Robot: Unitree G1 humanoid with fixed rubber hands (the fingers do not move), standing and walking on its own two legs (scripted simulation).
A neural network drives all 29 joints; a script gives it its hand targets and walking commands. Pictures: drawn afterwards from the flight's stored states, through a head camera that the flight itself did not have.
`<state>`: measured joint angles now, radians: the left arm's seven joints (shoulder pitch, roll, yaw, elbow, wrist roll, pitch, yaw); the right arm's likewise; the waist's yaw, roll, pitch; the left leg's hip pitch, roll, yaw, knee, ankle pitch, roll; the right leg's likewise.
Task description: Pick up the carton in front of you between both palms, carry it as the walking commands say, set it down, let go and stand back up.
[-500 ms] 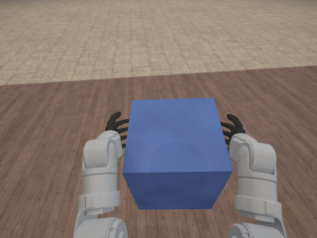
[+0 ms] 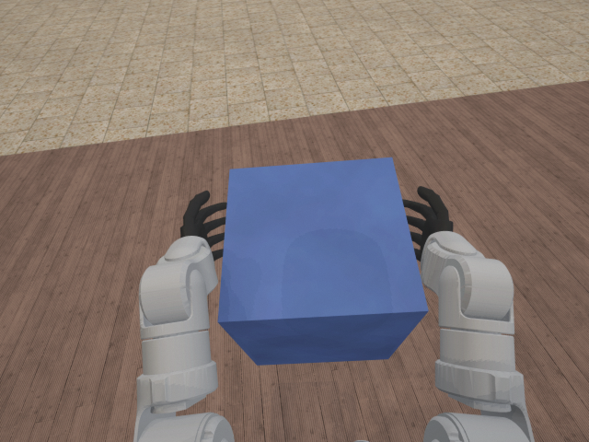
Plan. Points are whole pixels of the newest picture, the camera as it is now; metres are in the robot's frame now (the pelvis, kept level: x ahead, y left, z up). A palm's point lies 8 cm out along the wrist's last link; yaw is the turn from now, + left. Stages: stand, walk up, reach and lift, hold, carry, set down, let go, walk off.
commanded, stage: carry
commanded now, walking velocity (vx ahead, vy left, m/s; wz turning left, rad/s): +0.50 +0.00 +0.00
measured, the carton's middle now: (316, 273) +0.34 -0.02 +0.04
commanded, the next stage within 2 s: none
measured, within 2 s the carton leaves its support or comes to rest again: neither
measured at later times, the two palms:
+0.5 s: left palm (216, 129) +0.61 +0.15 +0.11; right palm (382, 123) +0.61 -0.15 +0.10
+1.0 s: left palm (234, 70) +0.92 +0.15 +0.07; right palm (357, 64) +0.91 -0.15 +0.07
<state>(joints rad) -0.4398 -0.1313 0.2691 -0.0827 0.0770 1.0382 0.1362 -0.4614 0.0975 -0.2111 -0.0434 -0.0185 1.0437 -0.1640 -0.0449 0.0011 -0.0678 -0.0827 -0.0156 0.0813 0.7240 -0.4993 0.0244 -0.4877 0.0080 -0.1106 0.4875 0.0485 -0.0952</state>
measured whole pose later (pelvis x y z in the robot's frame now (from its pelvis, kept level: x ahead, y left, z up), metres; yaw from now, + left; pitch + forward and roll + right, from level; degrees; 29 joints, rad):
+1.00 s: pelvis +0.58 +0.01 -0.03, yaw -1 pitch +5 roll -1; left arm -0.39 -0.12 0.25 -0.15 0.04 1.00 0.16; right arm -0.42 0.12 -0.20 -0.09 0.00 0.99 -0.16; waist -0.07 -0.01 -0.05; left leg -0.11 -0.08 0.06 0.45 -0.34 0.10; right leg -0.67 -0.02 -0.07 0.64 0.03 -0.06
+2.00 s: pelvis +1.20 +0.03 -0.09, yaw -1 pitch +5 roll -2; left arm -0.38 -0.13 0.25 -0.10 0.05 0.97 0.15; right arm -0.40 0.12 -0.21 -0.05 0.00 0.96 -0.16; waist -0.06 0.01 -0.03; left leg -0.21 -0.08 0.08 0.47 -0.26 0.11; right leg -0.74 -0.06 -0.02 0.88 -0.13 -0.04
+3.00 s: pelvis +1.83 +0.04 -0.15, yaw -2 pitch +5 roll -2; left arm -0.39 -0.14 0.26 -0.05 0.06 0.97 0.14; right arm -0.39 0.12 -0.23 -0.02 -0.01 0.96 -0.16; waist -0.05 0.01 -0.02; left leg -0.31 -0.07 0.10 0.51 -0.20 0.13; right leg -0.71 -0.05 -0.01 1.05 -0.27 -0.03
